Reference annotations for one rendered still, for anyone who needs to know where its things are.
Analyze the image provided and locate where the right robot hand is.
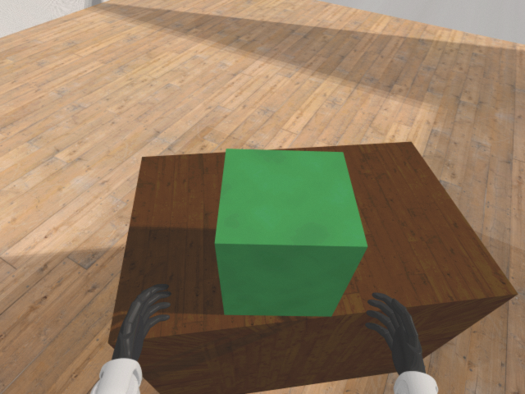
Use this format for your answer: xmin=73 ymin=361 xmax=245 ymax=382
xmin=365 ymin=292 xmax=426 ymax=375

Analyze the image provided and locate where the carton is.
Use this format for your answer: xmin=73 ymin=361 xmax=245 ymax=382
xmin=215 ymin=149 xmax=368 ymax=317

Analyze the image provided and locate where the left robot hand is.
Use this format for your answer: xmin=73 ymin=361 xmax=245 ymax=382
xmin=112 ymin=284 xmax=171 ymax=361

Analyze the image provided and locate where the pedestal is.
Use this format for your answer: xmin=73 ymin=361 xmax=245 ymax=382
xmin=108 ymin=142 xmax=518 ymax=394

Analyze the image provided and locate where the left robot forearm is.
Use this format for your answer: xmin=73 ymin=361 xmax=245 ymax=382
xmin=90 ymin=358 xmax=142 ymax=394

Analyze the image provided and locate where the right robot forearm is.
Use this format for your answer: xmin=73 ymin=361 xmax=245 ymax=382
xmin=394 ymin=371 xmax=438 ymax=394

